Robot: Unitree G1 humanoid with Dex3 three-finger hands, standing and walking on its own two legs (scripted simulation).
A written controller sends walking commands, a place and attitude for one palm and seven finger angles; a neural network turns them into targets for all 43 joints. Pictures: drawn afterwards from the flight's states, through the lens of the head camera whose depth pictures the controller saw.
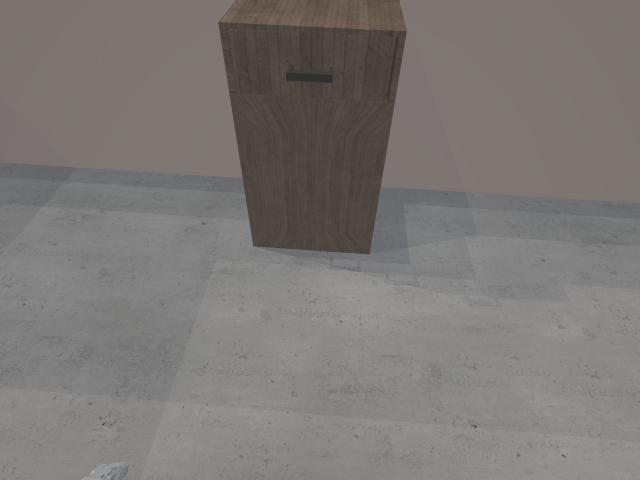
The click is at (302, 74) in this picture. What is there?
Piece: drawer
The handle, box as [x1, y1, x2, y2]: [286, 65, 332, 82]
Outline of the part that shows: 286,71 286,80 332,82 332,67 330,67 329,71 327,72 294,70 293,65 290,65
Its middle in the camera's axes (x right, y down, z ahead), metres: -0.03 -0.47 +1.09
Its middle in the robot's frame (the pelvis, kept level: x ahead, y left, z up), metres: +1.13 +0.09 +0.02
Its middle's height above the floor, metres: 0.79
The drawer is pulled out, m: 0.00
